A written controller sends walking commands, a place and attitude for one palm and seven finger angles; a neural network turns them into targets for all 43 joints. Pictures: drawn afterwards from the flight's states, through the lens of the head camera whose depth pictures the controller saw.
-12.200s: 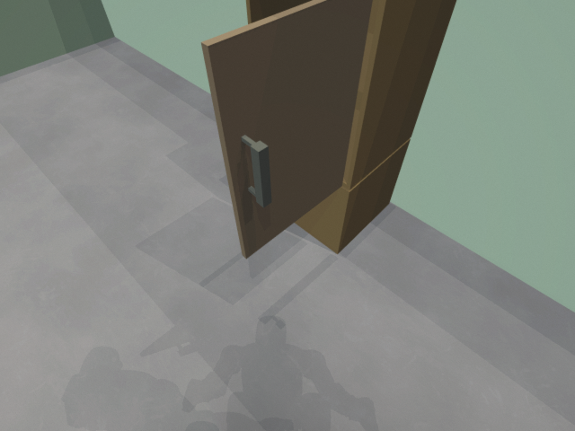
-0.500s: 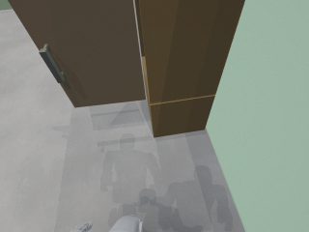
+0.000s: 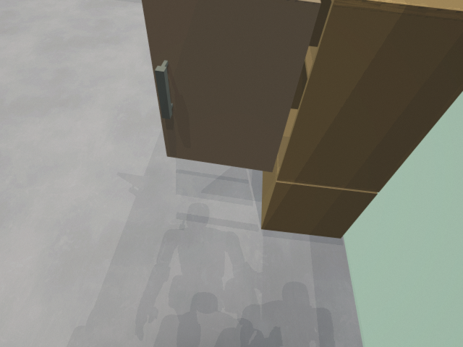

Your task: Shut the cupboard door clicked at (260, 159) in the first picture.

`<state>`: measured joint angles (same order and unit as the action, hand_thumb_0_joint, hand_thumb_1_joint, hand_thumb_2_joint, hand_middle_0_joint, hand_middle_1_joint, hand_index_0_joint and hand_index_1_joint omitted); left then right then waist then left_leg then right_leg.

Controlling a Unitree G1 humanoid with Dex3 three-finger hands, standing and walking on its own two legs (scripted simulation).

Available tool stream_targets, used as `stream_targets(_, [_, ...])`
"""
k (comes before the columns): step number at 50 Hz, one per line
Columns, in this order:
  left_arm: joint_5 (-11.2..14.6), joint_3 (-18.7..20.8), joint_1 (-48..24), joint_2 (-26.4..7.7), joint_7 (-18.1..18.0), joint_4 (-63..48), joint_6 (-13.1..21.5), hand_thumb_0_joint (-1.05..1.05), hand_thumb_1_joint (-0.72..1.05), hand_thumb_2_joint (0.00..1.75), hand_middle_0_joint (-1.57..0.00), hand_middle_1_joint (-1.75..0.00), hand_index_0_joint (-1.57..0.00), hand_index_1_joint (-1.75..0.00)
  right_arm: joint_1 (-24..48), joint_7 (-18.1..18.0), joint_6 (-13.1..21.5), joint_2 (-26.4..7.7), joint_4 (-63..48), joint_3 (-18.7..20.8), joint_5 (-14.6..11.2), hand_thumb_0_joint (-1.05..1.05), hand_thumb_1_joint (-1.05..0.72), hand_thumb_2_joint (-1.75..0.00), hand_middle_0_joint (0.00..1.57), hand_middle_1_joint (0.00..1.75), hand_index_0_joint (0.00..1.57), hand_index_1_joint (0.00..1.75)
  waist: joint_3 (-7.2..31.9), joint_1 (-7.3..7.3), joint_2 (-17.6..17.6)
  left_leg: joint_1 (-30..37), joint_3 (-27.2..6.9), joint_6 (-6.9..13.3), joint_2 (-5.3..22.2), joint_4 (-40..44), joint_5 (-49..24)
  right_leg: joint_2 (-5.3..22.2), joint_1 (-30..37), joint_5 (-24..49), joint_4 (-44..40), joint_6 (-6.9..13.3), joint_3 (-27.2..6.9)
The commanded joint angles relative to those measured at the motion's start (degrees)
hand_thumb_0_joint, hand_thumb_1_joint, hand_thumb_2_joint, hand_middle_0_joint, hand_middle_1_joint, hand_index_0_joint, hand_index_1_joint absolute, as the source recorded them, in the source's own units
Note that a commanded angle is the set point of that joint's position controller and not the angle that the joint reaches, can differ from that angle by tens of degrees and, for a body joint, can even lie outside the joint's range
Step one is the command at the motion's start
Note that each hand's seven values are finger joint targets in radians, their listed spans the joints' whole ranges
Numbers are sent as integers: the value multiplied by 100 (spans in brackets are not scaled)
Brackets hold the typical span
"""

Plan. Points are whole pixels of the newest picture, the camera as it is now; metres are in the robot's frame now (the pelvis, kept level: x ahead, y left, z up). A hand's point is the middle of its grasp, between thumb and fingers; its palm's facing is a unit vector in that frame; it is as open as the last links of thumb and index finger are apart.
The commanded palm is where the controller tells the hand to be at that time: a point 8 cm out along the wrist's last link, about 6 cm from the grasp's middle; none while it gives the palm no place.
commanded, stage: take the last steps up to it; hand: left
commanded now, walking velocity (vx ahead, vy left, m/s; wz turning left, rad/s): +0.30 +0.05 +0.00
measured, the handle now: (166, 90) +0.75 +0.28 -0.02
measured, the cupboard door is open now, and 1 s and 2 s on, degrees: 87 87 87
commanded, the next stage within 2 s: come to a stop and stand still in 0.52 s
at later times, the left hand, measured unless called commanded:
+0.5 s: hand (182, 271) +0.29 +0.14 -0.16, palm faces -0.02 -0.98 -0.19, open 7.4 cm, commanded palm none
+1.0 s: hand (154, 286) +0.25 +0.19 -0.18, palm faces +0.02 -0.98 -0.20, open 7.4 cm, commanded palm none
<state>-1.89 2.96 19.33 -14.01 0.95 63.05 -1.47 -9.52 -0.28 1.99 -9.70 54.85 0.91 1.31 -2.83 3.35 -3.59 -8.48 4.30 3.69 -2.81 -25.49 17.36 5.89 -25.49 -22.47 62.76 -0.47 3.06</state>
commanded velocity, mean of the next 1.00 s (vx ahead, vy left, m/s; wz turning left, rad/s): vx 0.04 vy -0.01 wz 0.00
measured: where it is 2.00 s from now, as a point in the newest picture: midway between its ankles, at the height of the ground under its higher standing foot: outside the picture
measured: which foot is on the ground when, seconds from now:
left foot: down 0.00-0.38, up 0.40-0.76, down 0.78-1.00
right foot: up 0.00-0.34, down 0.36-0.84, up 0.86-1.00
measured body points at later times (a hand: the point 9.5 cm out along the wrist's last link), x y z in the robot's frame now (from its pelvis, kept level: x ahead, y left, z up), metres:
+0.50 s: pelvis +0.16 -0.03 -0.01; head +0.21 -0.04 +0.44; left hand +0.29 +0.19 -0.14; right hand +0.06 -0.24 -0.16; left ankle +0.09 +0.10 -0.66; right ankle +0.20 -0.10 -0.74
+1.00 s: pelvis +0.25 +0.01 +0.00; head +0.30 +0.02 +0.44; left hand +0.25 +0.24 -0.17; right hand +0.36 -0.22 -0.15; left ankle +0.31 +0.12 -0.74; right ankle +0.18 -0.11 -0.68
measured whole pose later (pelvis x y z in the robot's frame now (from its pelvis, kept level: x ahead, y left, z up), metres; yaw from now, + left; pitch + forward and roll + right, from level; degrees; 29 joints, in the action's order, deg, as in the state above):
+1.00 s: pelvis +0.25 +0.01 +0.00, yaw -3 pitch +1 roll +0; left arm -0.7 2.7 14.2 -10.9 -1.3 60.1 -3.3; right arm -3.0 -2.7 -0.7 -8.6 56.5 1.6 1.2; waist -6.0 2.0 -1.4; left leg -20.4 5.1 0.9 3.1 -29.5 9.8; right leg 0.3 -20.7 -32.2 55.8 -1.3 1.0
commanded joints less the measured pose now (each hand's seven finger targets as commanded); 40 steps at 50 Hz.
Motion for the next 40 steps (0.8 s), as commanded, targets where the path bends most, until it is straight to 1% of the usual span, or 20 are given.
stream_targets(1, [48, -5, -422, -159, -7, -579, 257, 0, 90, 90, -20, -30, -20, -30, -993, -110, 136, -864, 161, 149, -43, 0, -90, -90, 20, 30, 20, 30, -151, -309, 816, 694, -1091, 714, 1552, 1453, -2223, 73, -1146, 629, 163, -7, -143])
stream_targets(5, [51, -15, -842, -51, -1, -720, 266, 0, 90, 90, -20, -30, -20, -30, -1452, -151, 198, -713, 417, 134, -34, 0, -90, -90, 20, 30, 20, 30, -187, -366, 826, 1017, -873, 636, 1464, 1370, -3231, -4, -1309, 923, -429, 3, 5])
stream_targets(10, [83, -72, -1671, 78, 32, -1039, 289, 0, 90, 90, -20, -30, -20, -30, -1957, -187, 204, -649, 756, 96, 13, 0, -90, -90, 20, 30, 20, 30, -422, -563, 838, 1120, -854, 641, 1592, 1237, -3523, -89, -1048, 973, -1585, 155, 130])
stream_targets(13, [92, -65, -1886, 112, 41, -1163, 275, 0, 90, 90, -20, -30, -20, -30, -2066, -205, 194, -656, 902, 83, 38, 0, -90, -90, 20, 30, 20, 30, -545, -551, 904, 887, -725, 587, 1604, 1088, -3730, -231, -472, 871, -2049, 290, 226])
stream_targets(15, [92, -23, -1415, 8, 20, -1076, 308, 0, 90, 90, -20, -30, -20, -30, -2058, -210, 172, -693, 987, 83, 24, 0, -90, -90, 20, 30, 20, 30, -316, -276, 654, 705, -633, 497, 1488, 376, -4550, -502, 574, 735, -2607, 414, 367])
stream_targets(16, [88, 30, -666, -86, -3, -868, 347, 0, 90, 90, -20, -30, -20, -30, -1974, -216, 180, -749, 1007, 91, -18, 0, -90, -90, 20, 30, 20, 30, 42, 80, 528, 334, -531, 324, 1329, -451, -4634, -586, 1715, 1160, -3048, 472, 354])
stream_targets(17, [71, 145, 270, -393, -53, -601, 416, 0, 90, 90, -20, -30, -20, -30, -1882, -192, 208, -701, 939, 114, -95, 0, -90, -90, 20, 30, 20, 30, 596, 441, 243, -674, -351, 86, 1007, -1682, -3824, -31, 3366, 1755, -3176, 738, -343])
stream_targets(18, [67, 286, 1063, -928, -122, -383, 458, 0, 90, 90, -20, -30, -20, -30, -2060, -182, 240, -525, 788, 134, -179, 0, -90, -90, 20, 30, 20, 30, 1387, 542, -879, -2153, 52, -249, 47, -3659, 9, 1779, 4775, 2854, -3735, 1528, -2751])
stream_targets(19, [176, 284, 905, -1003, -140, -428, 453, 0, 90, 90, -20, -30, -20, -30, -1913, -174, 175, -649, 778, 189, -164, 0, -90, -90, 20, 30, 20, 30, 1392, 416, -460, -2219, -416, -270, 162, -4853, 1565, 2332, 3952, 2377, -4370, 1857, -3315])
stream_targets(20, [198, 232, 237, -698, -200, -607, 404, 0, 90, 90, -20, -30, -20, -30, -1462, -136, 84, -560, 649, 246, -100, 0, -90, -90, 20, 30, 20, 30, 654, 230, 82, -2356, -676, -236, 487, -4938, 1218, 2081, 2842, 1422, -4736, 1671, -2902])
stream_targets(21, [184, 172, -243, -430, -211, -717, 412, 0, 90, 90, -20, -30, -20, -30, -1260, -97, 15, -332, 636, 212, -56, 0, -90, -90, 20, 30, 20, 30, 18, -10, 124, -2435, -746, -253, 759, -4766, 689, 1761, 1908, 1208, -4912, 1424, -2225])
stream_targets(24, [133, 38, -512, 49, -202, -719, 554, 0, 90, 90, -20, -30, -20, -30, -1641, -27, -159, -21, 799, 174, 22, 0, -90, -90, 20, 30, 20, 30, -24, -423, -367, -1899, -483, -450, 872, -3810, 36, 1063, 1096, 2007, -5177, 995, -849])
stream_targets(27, [103, 90, -369, 29, -187, -587, 640, 0, 90, 90, -20, -30, -20, -30, -1564, 24, -165, 179, 784, 176, 4, 0, -90, -90, 20, 30, 20, 30, 208, -449, -14, -1733, -209, -580, 791, -2824, -183, 867, 1260, 2612, -5114, 1011, -524])
stream_targets(32, [88, 73, -272, -57, -159, -430, 626, 0, 90, 90, -20, -30, -20, -30, -744, 60, -115, 62, 438, 185, -28, 0, -90, -90, 20, 30, 20, 30, 11, -322, -384, -1722, -147, -589, 637, -1722, -372, 895, 1539, 3042, -5025, 1045, -457])
stream_targets(34, [88, 24, -288, -97, -207, -351, 551, 0, 90, 90, -20, -30, -20, -30, -571, 11, -130, -9, 441, 134, -45, 0, -90, -90, 20, 30, 20, 30, 75, -319, -512, -1326, -148, -608, 512, -1189, -362, 809, 1675, 3985, -4630, 936, -325])
stream_targets(36, [108, 3, -297, -189, -275, -282, 469, 0, 90, 90, -20, -30, -20, -30, -640, -32, -113, -94, 499, 108, -43, 0, -90, -90, 20, 30, 20, 30, 198, -417, -325, -613, -101, -630, 393, -370, -1088, 635, 1608, 4248, -4041, 719, -213])
stream_targets(37, [124, -28, -206, -193, -296, -237, 427, 0, 90, 90, -20, -30, -20, -30, -684, -55, -92, -234, 542, 120, -51, 0, -90, -90, 20, 30, 20, 30, 336, -431, -152, -108, -196, -567, 544, -16, -2110, 471, 1448, 3925, -3739, 527, -209])
stream_targets(38, [145, -79, 9, -73, -331, -214, 370, 0, 90, 90, -20, -30, -20, -30, -757, -89, -43, -536, 528, 149, -48, 0, -90, -90, 20, 30, 20, 30, 607, -383, 400, 405, -593, -348, 1082, -107, -3837, 211, 1249, 3007, -3452, 305, -137])
stream_targets(39, [161, -114, 151, 30, -383, -226, 297, 0, 90, 90, -20, -30, -20, -30, -817, -141, -78, -828, 513, 191, -64, 0, -90, -90, 20, 30, 20, 30, 657, -402, 741, 531, -993, -24, 1656, -182, -4771, -53, 1085, 1613, -3426, 143, -64])
stream_targets(40, [127, -145, 281, 91, -405, -250, 229, 0, 90, 90, -20, -30, -20, -30, -709, -177, -121, -977, 486, 223, -78, 0, -90, -90, 20, 30, 20, 30, 448, -356, 1005, 423, -1068, 182, 1977, -144, -4942, -211, 985, 497, -3281, 86, -53])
